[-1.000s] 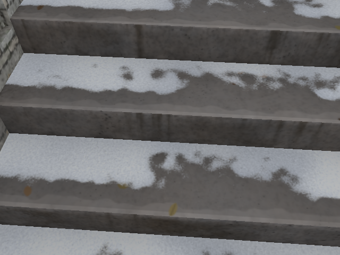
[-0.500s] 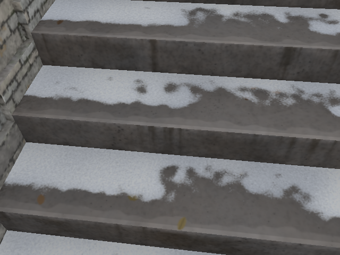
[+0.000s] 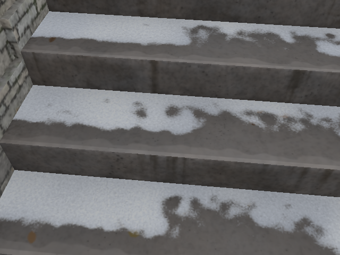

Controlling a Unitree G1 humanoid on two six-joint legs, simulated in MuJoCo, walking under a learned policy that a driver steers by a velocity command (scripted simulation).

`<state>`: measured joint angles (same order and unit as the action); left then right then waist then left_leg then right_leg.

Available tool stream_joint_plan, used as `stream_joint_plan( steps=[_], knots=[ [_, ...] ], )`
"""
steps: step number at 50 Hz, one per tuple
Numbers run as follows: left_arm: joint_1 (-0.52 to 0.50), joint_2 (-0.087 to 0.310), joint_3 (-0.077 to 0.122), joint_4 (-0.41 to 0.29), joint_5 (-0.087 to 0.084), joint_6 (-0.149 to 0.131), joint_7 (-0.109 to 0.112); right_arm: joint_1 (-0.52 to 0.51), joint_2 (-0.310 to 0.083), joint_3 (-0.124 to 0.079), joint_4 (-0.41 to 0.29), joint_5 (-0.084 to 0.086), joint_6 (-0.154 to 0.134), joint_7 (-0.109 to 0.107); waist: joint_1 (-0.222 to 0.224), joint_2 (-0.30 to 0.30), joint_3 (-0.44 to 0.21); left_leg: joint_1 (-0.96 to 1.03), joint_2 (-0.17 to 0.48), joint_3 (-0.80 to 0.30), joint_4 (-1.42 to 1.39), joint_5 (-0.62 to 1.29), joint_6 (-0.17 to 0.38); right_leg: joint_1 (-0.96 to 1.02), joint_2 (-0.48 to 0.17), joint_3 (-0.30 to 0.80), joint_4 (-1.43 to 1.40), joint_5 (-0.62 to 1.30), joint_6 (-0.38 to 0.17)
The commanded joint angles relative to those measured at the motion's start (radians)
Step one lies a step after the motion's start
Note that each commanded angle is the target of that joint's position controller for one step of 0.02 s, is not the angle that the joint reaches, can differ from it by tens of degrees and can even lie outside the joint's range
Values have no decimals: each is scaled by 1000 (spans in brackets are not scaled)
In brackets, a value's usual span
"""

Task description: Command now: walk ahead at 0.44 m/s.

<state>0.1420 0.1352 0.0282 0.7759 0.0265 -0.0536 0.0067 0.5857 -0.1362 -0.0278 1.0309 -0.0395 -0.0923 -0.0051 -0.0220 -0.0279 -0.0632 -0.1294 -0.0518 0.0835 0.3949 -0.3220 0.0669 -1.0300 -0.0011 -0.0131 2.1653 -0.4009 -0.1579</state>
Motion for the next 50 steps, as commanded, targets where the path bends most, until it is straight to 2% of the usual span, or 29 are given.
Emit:
stream_joint_plan(
  steps=[1, 4, 6, 8, 9, 10, 11, 12, 13, 14, 16, 17, 20, 23, 26, 28, 29, 31, 32, 33, 34, 35, 36, 37, 38, 40, 43, 47, 50],
  knots=[
    [-267, -83, -75, -242, -15, -1, 6, -18, -32, 21, 22, 12, -34, 29, 57, 45, 253, -134, 273, -211, -298, -168, 79, -357, -43, 4, -26, -52, -38],
    [-291, -43, -99, -284, -33, 27, -9, -14, -23, 39, 36, 54, -4, -18, 38, 69, 240, -378, 165, -55, -511, 405, 115, 165, -49, -227, -634, 35, 5],
    [-123, -31, -83, -201, -50, 24, 1, 5, -149, 19, -8, 84, -23, -40, 87, 105, -11, -225, 209, -15, -309, 1402, 140, 582, 55, -268, -812, 53, -5],
    [141, 44, -43, -120, -25, 24, 14, -66, -268, -29, -44, 91, -47, -26, 231, 260, -216, 141, 297, -47, 78, 1904, 133, 623, 78, -175, -1000, 0, -37],
    [182, 100, -23, -104, -4, 20, 17, -99, -279, -49, -70, 90, -65, 3, 252, 254, -278, 148, 284, -49, 311, 1866, 119, 737, 95, -109, -1185, -28, -48],
    [258, 214, 26, -74, 26, 9, 16, -80, -225, -52, -112, 66, -93, 21, 238, 112, -340, -61, 200, -86, 641, 1436, 81, 940, -94, 258, -1362, 1, -106],
    [271, 329, 72, -2, 7, 28, 25, -107, -90, -47, -169, 56, -88, 60, 192, -250, -317, -454, -97, -127, 1175, 225, 17, 1051, -318, 885, -1854, 113, -208],
    [141, 277, 76, 7, -7, 18, 14, -101, -39, -42, -198, 8, -70, 56, 98, -95, -262, -586, -48, -307, 1533, 220, 31, 928, -345, 938, -1927, -102, -188],
    [52, 179, 55, 40, -19, 4, 4, -203, -4, -35, -274, -15, -54, 51, 27, -16, -80, -692, 6, -237, 1636, 281, 46, 770, -306, 769, -1899, -359, -149],
    [74, 99, 39, 106, -16, -12, 2, -302, 29, -23, -323, -17, -41, 32, 12, 70, 78, -804, 14, -215, 1677, 267, 65, 661, -288, 567, -1847, -235, -109],
    [145, -32, 3, 201, 4, -37, -3, -285, 97, 17, -345, 6, -7, 5, -45, 106, 147, -880, -4, -256, 1737, 212, 87, 601, -200, 255, -1774, 185, -25],
    [182, -48, -5, 229, 8, -44, -8, -273, 108, 24, -346, 20, 8, 0, -56, 83, 161, -936, -15, -266, 1714, 139, 86, 617, -187, 171, -1778, 293, -6],
    [229, 33, -6, 240, 20, -89, -26, -408, 110, 37, -391, 30, 39, -16, -28, 17, 166, -966, -64, -122, 1680, 58, 61, 593, -188, 40, -1892, 578, -10],
    [297, 108, -4, 261, -11, -114, -16, -537, 77, 45, -491, 14, 49, -48, -36, -22, 146, -1112, -3, -84, 1654, -48, 54, 744, -192, 12, -1949, 619, -16],
    [394, 94, -11, 282, -24, -82, 21, -636, 63, 68, -554, 0, 57, -29, 0, -29, 82, -1046, 95, 34, 1291, -23, 34, 888, -127, -26, -1991, 744, -8],
    [393, 127, 9, 254, -33, -53, 42, -665, 93, 93, -547, 19, 81, -12, 45, -35, -22, -691, 78, 114, 956, -28, 44, 901, -135, -45, -2114, 947, -21],
    [351, 162, 13, 210, -23, -63, 40, -541, 80, 83, -504, 53, 73, -13, -4, -112, -96, -501, 28, 139, 839, -69, 53, 933, -160, -67, -1983, 1497, -35],
    [325, 259, 47, 188, -54, -86, 23, -260, -8, 43, -408, 44, 67, -25, -103, -180, -269, -298, -26, 86, 638, -6, 82, 1126, -231, -44, -1680, 1824, -5],
    [335, 251, 53, 182, -71, -93, 5, -207, -64, 26, -375, 23, 58, -29, -134, -165, -329, -150, -10, -12, 495, 45, 114, 1086, -202, -52, -1513, 1637, 20],
    [417, 146, 31, 137, -82, -93, -25, -154, -148, -3, -332, 6, 49, -35, -106, 100, -383, 72, 246, -444, 396, 304, 291, 747, -79, -28, -1167, 1155, 99],
    [389, 180, 56, 148, -49, -67, -51, -171, -156, -19, -333, -5, 82, -47, -127, 223, -420, 13, 346, -823, 16, 273, 383, 667, 95, 40, -780, 146, 122],
    [403, 81, 50, 120, -2, -37, -53, -360, -175, -32, -352, 8, 87, -40, -25, 148, -304, -138, 373, -834, -34, -7, 380, 537, 72, 187, -471, 125, 135],
    [319, 40, 43, 54, 19, -7, -32, -474, -123, -26, -338, 14, 82, -33, 33, 44, -140, -303, 356, -730, -19, -186, 331, 442, 44, 141, -382, 172, 130],
    [234, 22, 39, -1, 36, 6, 3, -471, -86, -16, -272, 23, 64, -37, 55, 7, 56, -460, 308, -568, 21, -221, 254, 369, 21, 131, -390, 193, 103],
    [221, 14, 35, -25, 36, 8, 28, -458, -53, -10, -221, 23, 45, -36, 93, -30, 112, -515, 273, -467, 24, -190, 205, 339, 22, 133, -390, 210, 89],
    [294, -35, 13, -12, 16, 17, 40, -403, 10, 9, -139, 19, 16, -26, 120, 3, 118, -483, 229, -328, 52, -66, 156, 280, 38, 144, -366, 266, 73],
    [309, -35, 1, -13, 30, 19, 43, -289, -32, -6, -62, 23, -13, -7, 131, 51, 80, -371, 191, -209, 71, 174, 133, 230, 43, 169, -466, 328, 83],
    [230, 20, 10, -7, 20, 46, 50, -299, -101, -21, -97, 26, -7, -39, 96, 98, 37, -281, 226, -212, 5, 264, 159, 269, -26, 45, -732, 260, 159],
    [223, 0, 9, 56, -12, 54, 54, -299, -101, -23, -126, 1, -10, -51, 60, 155, -8, -252, 224, -158, -23, 405, 132, 452, -57, -33, -1017, 223, 145]
  ],
)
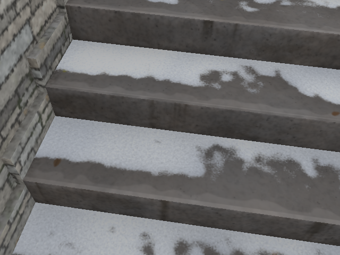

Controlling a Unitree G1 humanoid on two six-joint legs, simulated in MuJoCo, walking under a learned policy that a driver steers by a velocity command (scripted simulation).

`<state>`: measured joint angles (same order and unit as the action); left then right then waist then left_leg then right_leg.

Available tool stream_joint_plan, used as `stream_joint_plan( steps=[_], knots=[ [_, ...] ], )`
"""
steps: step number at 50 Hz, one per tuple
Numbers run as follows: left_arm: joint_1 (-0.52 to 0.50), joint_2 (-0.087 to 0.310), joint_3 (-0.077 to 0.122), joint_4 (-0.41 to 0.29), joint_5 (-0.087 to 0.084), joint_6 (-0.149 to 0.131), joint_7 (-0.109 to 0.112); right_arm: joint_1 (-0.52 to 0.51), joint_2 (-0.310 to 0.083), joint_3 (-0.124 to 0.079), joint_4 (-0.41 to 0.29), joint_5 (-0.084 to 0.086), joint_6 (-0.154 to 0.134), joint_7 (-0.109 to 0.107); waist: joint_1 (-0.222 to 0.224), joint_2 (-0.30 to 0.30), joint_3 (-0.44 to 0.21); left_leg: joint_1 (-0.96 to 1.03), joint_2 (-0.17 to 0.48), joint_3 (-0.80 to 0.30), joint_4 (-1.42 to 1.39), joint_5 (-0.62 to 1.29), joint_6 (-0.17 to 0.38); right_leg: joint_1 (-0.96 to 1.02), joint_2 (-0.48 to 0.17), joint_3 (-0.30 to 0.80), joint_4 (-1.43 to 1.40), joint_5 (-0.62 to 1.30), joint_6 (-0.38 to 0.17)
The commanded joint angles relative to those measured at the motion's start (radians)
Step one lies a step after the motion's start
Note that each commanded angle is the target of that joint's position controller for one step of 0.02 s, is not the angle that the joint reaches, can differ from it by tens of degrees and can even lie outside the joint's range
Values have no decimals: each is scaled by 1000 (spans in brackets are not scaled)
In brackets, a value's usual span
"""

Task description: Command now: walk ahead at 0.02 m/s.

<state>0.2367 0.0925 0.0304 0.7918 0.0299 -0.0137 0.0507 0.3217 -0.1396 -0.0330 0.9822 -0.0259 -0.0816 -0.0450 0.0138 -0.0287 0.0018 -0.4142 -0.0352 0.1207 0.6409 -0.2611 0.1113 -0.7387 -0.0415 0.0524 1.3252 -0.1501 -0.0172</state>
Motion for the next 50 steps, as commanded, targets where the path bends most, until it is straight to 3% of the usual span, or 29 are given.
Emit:
stream_joint_plan(
  steps=[1, 3, 4, 6, 7, 8, 9, 10, 12, 15, 19, 22, 26, 29, 32, 33, 34, 35, 36, 37, 38, 40, 42, 44, 45, 47, 48, 49, 50],
  knots=[
    [111, 18, 3, 40, -19, 15, 10, -14, -95, -20, -80, -15, -19, -14, 3, 168, -77, 54, 212, -194, -281, 319, 85, 210, -13, -108, -296, -74, -1],
    [100, 18, 2, 51, -22, 18, 11, 39, -100, -28, -78, -21, 0, -11, -45, 179, -73, 77, 226, -233, -297, 185, 100, 321, 27, -138, -488, -213, -12],
    [137, 12, 3, 71, -22, 20, 14, 42, -82, -19, -78, -23, 10, -9, -34, 185, -81, 80, 258, -276, -291, 176, 121, 397, 31, -131, -575, -215, -34],
    [183, 19, 3, 101, -23, 14, 19, 46, -75, -19, -74, 5, 30, -8, -6, 110, -20, 74, 238, -273, -243, 119, 76, 512, 46, -120, -894, -132, -49],
    [185, 50, 8, 102, -5, 1, 23, 68, -48, -16, -69, 16, 32, -4, -15, 34, 2, 29, 212, -253, -187, 80, 29, 581, -29, -5, -972, -51, -49],
    [179, 116, 14, 86, 7, -17, 24, 133, -12, -11, -68, 26, 31, 4, -59, -111, -14, -48, 142, -182, -103, -37, -13, 671, -165, 150, -993, 234, -65],
    [136, 54, -8, 84, -7, -19, 23, 152, 26, -1, -45, 47, 42, 6, -70, -174, -17, 72, 104, -134, -155, -45, -48, 507, -200, 165, -1012, 152, -141],
    [107, 28, -14, 81, -10, -25, 15, 141, 0, -3, -31, 36, 48, 2, -66, -111, 20, 160, 107, -137, -196, 3, -62, 435, -148, 151, -1036, 17, -119],
    [131, 62, -4, 98, -13, -24, 10, 112, -25, -5, -29, 20, 50, 6, -41, -32, 55, 170, 113, -142, -246, 52, -58, 462, -69, 72, -1023, -62, -80],
    [193, 46, -8, 133, -20, -22, 10, 107, -4, 10, -30, 17, 51, 7, -14, 17, 57, 171, 125, -145, -286, 81, -52, 525, -61, 42, -1005, -30, -74],
    [214, 55, -14, 161, -20, -21, 10, 111, -22, 21, -29, 16, 52, -1, -9, 29, 57, 177, 136, -148, -298, 100, -44, 568, -64, 30, -995, 58, -78],
    [247, 134, 14, 173, -18, -6, 8, 125, -52, 11, -31, 21, 54, -1, 7, -12, 75, 113, 75, -99, -194, -164, -22, 554, -50, 72, -1014, -350, -131],
    [307, 179, 39, 189, -15, 7, -2, 64, -18, 18, -88, 2, 50, 14, 50, -88, 173, -103, 45, -24, 48, -189, -28, 512, -219, 347, -1159, -729, -263],
    [250, 189, 43, 187, -15, -9, -13, 75, -34, 11, -113, 5, 28, 32, 21, -68, 157, -98, 79, -50, 141, -144, -22, 481, -252, 383, -1185, -640, -304],
    [86, 184, 40, 150, -19, -25, -15, 241, -36, 5, -65, 12, 17, 33, -100, 6, 125, 235, 39, -25, -101, -112, 3, 304, -129, 164, -1035, -340, -241],
    [18, 149, 31, 138, -27, -38, -26, 378, -65, -10, -19, 15, 14, 20, -181, 87, 95, 464, 61, -104, -205, -31, 29, 155, -62, 78, -824, -129, -210],
    [-27, 104, 20, 123, -39, -64, -39, 516, -163, -42, 10, 0, 16, 3, -239, 275, 21, 640, 248, -420, -402, -196, 63, -3, 60, -86, -436, -106, -148],
    [72, 125, 33, 123, -30, -77, -53, 498, -205, -52, 1, 12, 31, -8, -175, 392, 2, 619, 425, -845, -595, -384, 159, -152, 126, -126, -82, -262, -90],
    [35, 119, 32, 111, -5, -80, -53, 386, -178, -44, -6, 9, 34, -5, -114, 209, 95, 532, 444, -836, -611, -521, 193, -264, 62, -72, 238, -217, -77],
    [-50, 98, 26, 67, 4, -87, -55, 308, -158, -38, -18, 7, 20, -1, -82, 91, 148, 466, 428, -674, -556, -440, 203, -363, 30, -69, 436, -168, -82],
    [-84, 49, 11, 43, -3, -92, -57, 300, -138, -28, 2, -3, 4, 9, -66, 44, 140, 459, 373, -554, -518, -353, 181, -449, 21, -84, 613, -155, -95],
    [-146, -26, -19, -30, -8, -81, -59, 331, -65, -2, 54, -15, -19, 23, -47, 33, 101, 431, 318, -402, -436, -176, 117, -602, 28, -79, 906, -161, -125],
    [-239, -84, -54, -131, -33, -58, -38, 347, -48, 15, 87, -23, -32, 41, -30, 61, 132, 372, 319, -330, -429, -173, 69, -774, 77, 7, 1091, -296, -175],
    [-326, -71, -86, -217, -46, -38, -31, 277, -42, 38, 103, 0, -41, 54, 33, 36, 225, 124, 263, -193, -551, -267, -13, -674, 68, -14, 793, -290, -188],
    [-362, -38, -94, -248, -65, -26, -27, 271, -47, 49, 114, 8, -39, 52, 29, 56, 240, 27, 224, -122, -645, -202, -27, -571, 64, -110, 598, -287, -173],
    [-311, 20, -96, -248, -55, 3, -41, 260, -63, 51, 111, 48, -22, 9, 39, 84, 192, -112, 167, -3, -758, 339, 20, -153, 42, -309, 233, -223, -135],
    [-227, 7, -96, -195, -63, 10, -39, 232, -97, 51, 83, 71, -28, -3, 66, 73, 68, -86, 180, 48, -703, 842, 46, 124, 70, -363, 129, -189, -154],
    [-184, 25, -89, -171, -70, 18, -32, 298, -178, 31, 74, 96, -46, -12, 71, 75, -49, 60, 225, 50, -571, 1362, 42, 244, 120, -396, 66, -173, -164],
    [-92, 36, -75, -134, -58, 27, -20, 319, -238, 15, 72, 107, -57, -25, 124, 161, -146, 268, 301, 29, -425, 1719, 37, 238, 134, -380, 25, -221, -194]
  ],
)
Over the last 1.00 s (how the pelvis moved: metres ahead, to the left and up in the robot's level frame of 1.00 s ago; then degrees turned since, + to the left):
0.41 0.02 0.28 1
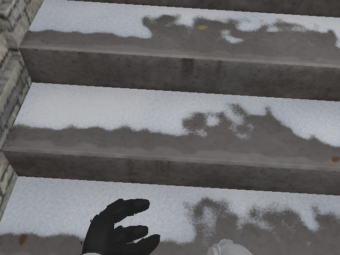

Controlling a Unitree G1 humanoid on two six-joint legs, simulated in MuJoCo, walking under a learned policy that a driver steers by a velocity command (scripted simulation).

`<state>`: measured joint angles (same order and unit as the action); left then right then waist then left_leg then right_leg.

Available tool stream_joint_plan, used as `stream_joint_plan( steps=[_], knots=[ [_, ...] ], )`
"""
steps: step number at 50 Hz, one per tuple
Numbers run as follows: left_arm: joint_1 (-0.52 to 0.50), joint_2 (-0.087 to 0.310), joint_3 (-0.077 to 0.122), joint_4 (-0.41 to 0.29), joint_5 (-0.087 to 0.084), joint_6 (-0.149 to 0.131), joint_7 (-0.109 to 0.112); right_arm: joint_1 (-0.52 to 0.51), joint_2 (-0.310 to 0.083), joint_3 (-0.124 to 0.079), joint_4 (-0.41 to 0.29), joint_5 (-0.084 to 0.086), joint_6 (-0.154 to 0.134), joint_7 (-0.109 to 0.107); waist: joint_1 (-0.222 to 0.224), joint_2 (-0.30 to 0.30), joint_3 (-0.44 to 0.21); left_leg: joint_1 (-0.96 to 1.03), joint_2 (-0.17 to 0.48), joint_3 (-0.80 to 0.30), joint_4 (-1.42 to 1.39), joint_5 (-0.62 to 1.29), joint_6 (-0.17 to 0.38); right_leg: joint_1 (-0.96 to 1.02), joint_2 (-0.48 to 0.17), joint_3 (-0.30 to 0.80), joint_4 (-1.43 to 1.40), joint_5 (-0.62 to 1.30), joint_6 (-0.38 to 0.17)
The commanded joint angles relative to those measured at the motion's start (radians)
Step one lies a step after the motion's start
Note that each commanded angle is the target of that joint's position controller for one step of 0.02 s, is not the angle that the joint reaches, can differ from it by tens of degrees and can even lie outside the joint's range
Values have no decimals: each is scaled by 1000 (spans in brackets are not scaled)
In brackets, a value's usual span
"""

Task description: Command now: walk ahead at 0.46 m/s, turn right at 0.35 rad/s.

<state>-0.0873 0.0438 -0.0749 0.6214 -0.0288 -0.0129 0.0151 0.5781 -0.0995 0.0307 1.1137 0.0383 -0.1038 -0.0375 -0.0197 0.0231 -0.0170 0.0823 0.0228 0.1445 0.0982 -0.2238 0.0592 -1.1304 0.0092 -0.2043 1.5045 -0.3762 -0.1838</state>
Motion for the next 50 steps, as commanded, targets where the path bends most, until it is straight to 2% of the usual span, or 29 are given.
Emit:
stream_joint_plan(
  steps=[1, 2, 3, 4, 5, 6, 7, 8, 9, 10, 12, 16, 18, 20, 21, 22, 24, 25, 26, 27, 28, 29, 30, 33, 35, 37, 42, 46, 50],
  knots=[
    [356, 115, 45, 86, 17, 16, 15, 11, -316, -68, -95, 41, -37, -35, 207, 172, -206, -56, 264, 3, 323, 1843, 74, 643, 101, -91, -262, -14, -51],
    [384, 148, 57, 99, 29, -3, 6, -34, -340, -85, -131, 55, -38, -16, 229, 225, -273, 12, 255, 16, 529, 1895, 75, 725, 128, -48, -462, 4, -60],
    [394, 219, 90, 112, 44, -14, 1, -35, -346, -102, -178, 20, -57, 0, 231, 244, -326, -105, 220, -35, 790, 1723, 72, 897, 134, 159, -604, -81, -65],
    [411, 359, 142, 150, 57, -10, -1, -72, -216, -86, -266, -23, -73, 43, 167, -116, -359, -529, 11, -60, 1283, 443, -4, 1154, -152, 759, -901, 245, -194],
    [359, 393, 173, 155, 33, 11, 11, -100, -208, -98, -302, -67, -71, 75, 127, -144, -390, -749, -101, -249, 1768, 87, -13, 1145, -251, 1245, -1236, 128, -257],
    [298, 333, 167, 174, 21, -2, 7, -159, -145, -90, -371, -91, -55, 76, 43, -4, -217, -906, -37, -299, 1944, 116, 2, 1027, -240, 1132, -1269, -207, -216],
    [305, 244, 146, 222, 35, -19, 0, -277, -96, -71, -434, -101, -45, 61, 15, 64, -38, -1014, -22, -270, 1994, 116, 26, 892, -211, 1006, -1242, -308, -147],
    [328, 184, 135, 269, 55, -37, -6, -322, -58, -55, -468, -93, -30, 39, -14, 121, 87, -1096, -3, -252, 2012, 96, 42, 788, -177, 814, -1175, -143, -104],
    [332, 145, 125, 300, 73, -56, -12, -307, -30, -38, -481, -82, -4, 27, -48, 123, 121, -1121, -6, -235, 2053, 63, 46, 712, -126, 658, -1139, -38, -70],
    [411, 143, 121, 331, 62, -73, -26, -348, 33, -8, -515, -85, 20, 19, -38, 40, 137, -1230, -14, -192, 2178, 13, 67, 747, -106, 562, -1128, 109, -22],
    [436, 159, 113, 345, 55, -84, -45, -421, 41, 13, -570, -75, 37, 15, -55, 36, 152, -1275, 10, -160, 2010, -47, 62, 678, -64, 461, -1158, 171, 40],
    [549, 227, 120, 363, 62, -107, -35, -614, 38, 28, -665, -85, 47, 4, 10, -88, 86, -1458, 31, -70, 2068, -118, 33, 766, -62, 492, -1223, 236, 31],
    [629, 242, 125, 394, 52, -101, 0, -782, 42, 44, -730, -105, 53, 4, 71, -90, 59, -1404, 48, -61, 1924, -131, 34, 812, -78, 576, -1341, 333, 12],
    [630, 276, 134, 373, 15, -90, 31, -808, -22, 42, -729, -92, 48, 10, 89, -54, 7, -1150, 43, -15, 1531, -143, 17, 880, -80, 514, -1422, 663, -16],
    [550, 245, 127, 339, 16, -80, 38, -687, -6, 48, -667, -75, 55, 3, 14, -52, -91, -813, -22, 61, 1343, -134, 28, 790, -33, 379, -1357, 1151, 6],
    [546, 294, 145, 302, 30, -87, 42, -612, -37, 41, -649, -49, 58, -8, -13, -111, -182, -584, -75, 69, 1174, -133, 28, 795, -43, 392, -1259, 1536, 15],
    [457, 398, 190, 243, 43, -116, 28, -350, -161, -21, -553, -45, 66, -23, -159, -212, -364, -460, -67, -52, 942, -124, 47, 1096, -127, 472, -948, 1815, 11],
    [388, 426, 211, 206, 21, -139, 4, -265, -213, -43, -520, -60, 43, -20, -217, -194, -401, -306, -70, -122, 710, -101, 55, 1075, -80, 449, -711, 1689, 21],
    [410, 285, 191, 174, 28, -161, -18, -263, -282, -69, -504, -85, 30, -27, -175, 44, -414, -97, 164, -493, 471, -38, 160, 788, 65, 391, -294, 768, 63],
    [548, 251, 189, 120, 60, -146, -20, -302, -294, -85, -486, -84, 36, -21, -66, 364, -499, -72, 435, -967, 296, 382, 321, 593, 168, 373, 217, 163, 126],
    [536, 228, 186, 105, 96, -121, -19, -385, -224, -88, -486, -59, 35, -12, 4, 150, -430, -147, 414, -964, 276, -155, 302, 463, 90, 386, 368, 194, 117],
    [413, 189, 170, 73, 117, -97, -19, -392, -116, -71, -424, -50, 21, -7, 11, -10, -207, -301, 344, -840, 274, -543, 264, 330, 40, 332, 396, 260, 103],
    [345, 160, 158, 39, 114, -77, -11, -366, -99, -75, -356, -69, 9, 4, 26, -87, -81, -374, 310, -710, 273, -544, 204, 235, 29, 323, 443, 246, 73],
    [337, 49, 110, 7, 64, -28, -6, -240, -53, -76, -188, -89, -38, 27, 85, -48, 78, -450, 225, -401, 265, -268, 115, 60, 41, 379, 557, 175, 34],
    [346, 54, 103, 4, 59, -8, -11, -246, -28, -69, -172, -76, -36, 41, 118, -1, 57, -406, 223, -291, 247, -177, 79, -14, 31, 413, 584, 174, 28],
    [282, 115, 115, -39, 71, 17, -23, -303, -97, -72, -209, -60, -49, 34, 135, -16, 87, -518, 237, -163, 177, -148, 55, 50, 21, 370, 408, 236, 69],
    [147, 118, 139, -91, 91, 60, 3, -166, -212, -102, -220, -64, -78, 20, 65, 60, 70, -275, 313, -120, 135, -25, 96, -133, 23, 325, 553, 181, 93],
    [-133, 86, 112, -189, 81, 33, 6, 25, -190, -98, -159, -87, -69, 9, -30, 45, 131, 73, 347, -117, 48, -154, 60, -463, -3, 339, 567, -77, 44],
    [-235, 67, 96, -264, 80, 37, -45, 43, -158, -96, -113, -59, -31, -19, -15, 77, 147, 99, 288, 49, -77, 99, 43, -314, -79, 203, 157, -123, 46]
  ],
)
Over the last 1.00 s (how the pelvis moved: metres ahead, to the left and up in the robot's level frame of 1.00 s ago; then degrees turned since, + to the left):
0.24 0.00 0.03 -3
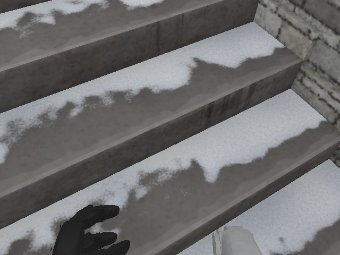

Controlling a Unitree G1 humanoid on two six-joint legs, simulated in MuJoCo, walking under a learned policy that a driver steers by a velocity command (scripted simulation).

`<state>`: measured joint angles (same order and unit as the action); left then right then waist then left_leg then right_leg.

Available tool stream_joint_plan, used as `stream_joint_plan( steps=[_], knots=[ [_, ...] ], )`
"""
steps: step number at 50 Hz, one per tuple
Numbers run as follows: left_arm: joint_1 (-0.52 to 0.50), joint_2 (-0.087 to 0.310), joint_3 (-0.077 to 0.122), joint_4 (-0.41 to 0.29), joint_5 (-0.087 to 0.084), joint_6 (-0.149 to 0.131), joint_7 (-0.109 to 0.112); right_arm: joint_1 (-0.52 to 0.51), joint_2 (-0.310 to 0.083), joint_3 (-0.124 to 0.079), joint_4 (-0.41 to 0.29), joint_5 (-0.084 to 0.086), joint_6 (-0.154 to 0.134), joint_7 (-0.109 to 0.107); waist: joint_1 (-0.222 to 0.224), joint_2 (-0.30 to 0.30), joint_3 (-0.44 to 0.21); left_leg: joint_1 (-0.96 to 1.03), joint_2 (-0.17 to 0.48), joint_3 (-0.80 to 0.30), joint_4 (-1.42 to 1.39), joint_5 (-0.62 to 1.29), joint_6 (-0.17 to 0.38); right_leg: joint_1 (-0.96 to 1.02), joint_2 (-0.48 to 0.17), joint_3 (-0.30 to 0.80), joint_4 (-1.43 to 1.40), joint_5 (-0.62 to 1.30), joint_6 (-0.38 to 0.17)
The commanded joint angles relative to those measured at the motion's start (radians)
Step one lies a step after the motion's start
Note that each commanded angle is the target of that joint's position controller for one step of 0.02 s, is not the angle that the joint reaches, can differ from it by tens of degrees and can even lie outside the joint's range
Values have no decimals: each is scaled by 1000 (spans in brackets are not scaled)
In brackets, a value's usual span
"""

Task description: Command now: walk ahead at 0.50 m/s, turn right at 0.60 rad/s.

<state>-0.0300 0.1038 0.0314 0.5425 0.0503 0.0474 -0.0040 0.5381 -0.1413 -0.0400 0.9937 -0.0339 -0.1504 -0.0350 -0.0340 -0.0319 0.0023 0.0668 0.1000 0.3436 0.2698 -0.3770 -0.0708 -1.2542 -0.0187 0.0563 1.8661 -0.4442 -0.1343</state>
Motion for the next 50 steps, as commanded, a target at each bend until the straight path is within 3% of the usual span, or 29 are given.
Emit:
stream_joint_plan(
  steps=[1, 2, 3, 4, 5, 6, 7, 8, 9, 11, 12, 15, 16, 20, 23, 24, 26, 28, 29, 30, 31, 32, 34, 35, 36, 40, 43, 47, 50],
  knots=[
    [-230, 9, -23, -156, -10, -14, -47, -6, -129, -31, -21, 19, 35, -16, 16, 110, 84, 25, 143, -53, -286, 425, 216, 57, -64, -206, -488, -52, -7],
    [-180, 13, -22, -135, -30, -9, -53, -47, -160, -31, -57, 32, 38, -20, 10, 91, 27, -93, 160, -23, -259, 1046, 248, 413, 12, -340, -673, -100, -36],
    [-35, 46, -2, -96, -37, -11, -40, 33, -247, -43, -49, 32, 32, -21, 62, 136, -111, -64, 227, -64, -34, 1813, 259, 676, 158, -409, -641, -133, -40],
    [243, 78, 14, -29, -53, -17, -31, -13, -354, -65, -64, 53, 21, -5, 189, 238, -267, -14, 263, -91, 236, 2086, 235, 884, 180, -336, -724, 37, -77],
    [405, 136, 40, 13, -55, -31, -20, -93, -397, -75, -120, 93, -1, 19, 303, 310, -373, -132, 188, -84, 542, 1974, 184, 1113, 188, -149, -904, 158, -106],
    [426, 262, 80, 54, -35, -48, -3, -126, -321, -61, -209, 95, -22, 59, 283, 71, -437, -558, -14, -122, 1059, 1036, 93, 1393, -31, 371, -1152, 277, -232],
    [374, 365, 113, 62, -26, -38, 1, -143, -241, -52, -260, 82, -36, 106, 201, -103, -606, -637, -192, -332, 1538, 162, 78, 1429, -237, 801, -1418, 565, -264],
    [312, 363, 115, 78, -3, -43, 2, -187, -135, -35, -292, 74, -31, 106, 160, -8, -601, -687, -165, -513, 1709, 205, 103, 1373, -249, 705, -1412, 490, -246],
    [288, 333, 109, 134, -12, -68, -1, -249, -86, -18, -327, 61, -15, 85, 119, 64, -463, -751, -124, -466, 1725, 219, 115, 1255, -255, 633, -1428, 373, -196],
    [258, 183, 58, 245, -15, -103, -3, -279, 14, 23, -371, 2, 23, 44, 11, 70, -137, -900, -73, -476, 1714, 132, 144, 1000, -202, 422, -1377, 508, -123],
    [267, 115, 37, 268, -9, -115, 1, -259, 17, 31, -362, 0, 42, 33, -1, 66, -76, -918, -73, -474, 1733, 85, 149, 933, -210, 340, -1393, 573, -102],
    [315, 100, 13, 323, -24, -162, -11, -191, -21, 17, -329, 17, 94, 5, -26, 46, 21, -1009, -124, -472, 1716, -33, 146, 895, -215, 164, -1472, 765, -68],
    [368, 140, 25, 353, -7, -172, -14, -210, 7, 18, -330, 24, 109, -6, -14, 0, 14, -1092, -160, -433, 1828, -41, 151, 953, -221, 119, -1496, 790, -68],
    [392, 147, 11, 391, -22, -168, -15, -482, 56, 44, -470, 17, 128, -11, -13, -16, 80, -1302, -169, -378, 1779, -42, 168, 957, -166, -77, -1594, 523, 7],
    [394, 238, 21, 366, -44, -152, 45, -537, 17, 43, -543, 1, 168, 4, -17, -69, 18, -1070, -91, -265, 1440, -27, 156, 1017, -174, -160, -1761, 844, -10],
    [367, 248, 21, 337, -51, -150, 55, -507, -9, 38, -516, 12, 178, 8, -5, -50, -14, -968, -93, -193, 1339, -56, 164, 1050, -158, -223, -1750, 1015, -10],
    [321, 302, 35, 305, -69, -159, 74, -390, 24, 46, -463, 33, 189, -3, -62, -121, -128, -742, -109, -164, 1168, -54, 207, 1146, -183, -280, -1636, 1499, 2],
    [279, 345, 53, 247, -89, -162, 79, -265, -51, 18, -398, 24, 192, -13, -89, -139, -231, -569, -177, -135, 984, -51, 225, 1254, -243, -259, -1415, 1850, 5],
    [255, 345, 54, 230, -95, -151, 58, -198, -70, 12, -384, 11, 183, -14, -132, -131, -266, -442, -211, -164, 791, -52, 237, 1250, -245, -265, -1219, 1812, 13],
    [266, 314, 53, 193, -95, -144, 49, -173, -111, -11, -377, 7, 172, -4, -141, -96, -251, -359, -226, -354, 578, -21, 273, 1149, -176, -240, -935, 1495, 47],
    [268, 185, 28, 82, -61, -131, 15, -279, -247, -47, -390, 10, 173, -8, -29, 302, -205, -228, 55, -984, 335, 489, 447, 639, 95, -184, -454, 155, 165],
    [325, 150, 12, 77, -5, -118, -10, -336, -257, -61, -431, 30, 186, -16, -11, 215, -309, -308, 128, -1230, 154, 453, 478, 611, 97, 48, -190, 125, 154],
    [321, 114, 7, 36, 10, -106, -4, -433, -146, -33, -405, 1, 175, -18, 87, 42, -72, -574, 59, -1059, 195, -16, 392, 519, 46, 50, -120, 248, 134],
    [293, 108, 1, 28, 19, -97, 17, -407, -107, -23, -372, 3, 165, -16, 90, -23, 1, -642, 15, -918, 248, -25, 343, 483, 22, 47, -139, 288, 124],
    [318, 92, -2, 27, 21, -82, 32, -410, -91, -22, -361, 7, 159, -13, 116, -2, 17, -680, -33, -815, 265, 23, 308, 494, 13, 44, -127, 322, 123],
    [278, 83, -15, 1, 19, -68, 41, -311, -142, -34, -302, 13, 112, -7, 94, 34, -45, -552, -70, -689, 280, 272, 289, 389, 10, 23, -150, 330, 118],
    [192, 60, -27, -31, 23, -56, 37, -259, -156, -45, -294, 20, 118, -27, 48, 29, -56, -439, -74, -730, 292, 248, 256, 276, -2, 22, -228, 336, 144],
    [116, 106, -19, -41, -4, -20, 52, -225, -190, -63, -345, 13, 148, -59, -33, 90, -117, -199, -14, -840, 216, 427, 185, 216, 4, -46, -429, 241, 212],
    [148, 102, -11, 0, -8, -20, 62, -256, -171, -56, -381, 6, 141, -62, -22, 121, -149, -161, -6, -861, 254, 537, 189, 226, 14, -9, -342, 285, 180]
  ],
)
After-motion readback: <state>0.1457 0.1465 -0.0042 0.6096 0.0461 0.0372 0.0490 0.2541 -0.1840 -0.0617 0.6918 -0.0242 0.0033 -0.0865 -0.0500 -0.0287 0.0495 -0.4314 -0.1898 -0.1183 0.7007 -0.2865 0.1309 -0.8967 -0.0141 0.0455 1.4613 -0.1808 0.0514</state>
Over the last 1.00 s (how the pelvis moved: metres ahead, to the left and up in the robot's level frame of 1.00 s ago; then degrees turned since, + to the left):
0.54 -0.12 0.28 -33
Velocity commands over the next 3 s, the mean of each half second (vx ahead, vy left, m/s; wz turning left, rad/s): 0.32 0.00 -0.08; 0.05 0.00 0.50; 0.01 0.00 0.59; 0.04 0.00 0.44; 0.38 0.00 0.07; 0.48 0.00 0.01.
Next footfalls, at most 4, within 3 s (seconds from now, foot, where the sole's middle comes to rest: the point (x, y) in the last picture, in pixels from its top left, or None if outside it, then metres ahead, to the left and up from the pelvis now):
0.08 right None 0.27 -0.13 -0.62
0.60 left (153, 209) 0.51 0.05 -0.47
1.38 right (199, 163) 0.67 -0.11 -0.47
1.84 left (155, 207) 0.51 0.04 -0.47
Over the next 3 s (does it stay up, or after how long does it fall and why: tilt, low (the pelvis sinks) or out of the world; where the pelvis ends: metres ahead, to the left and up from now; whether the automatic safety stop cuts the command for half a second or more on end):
stays up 0.98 0.09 0.47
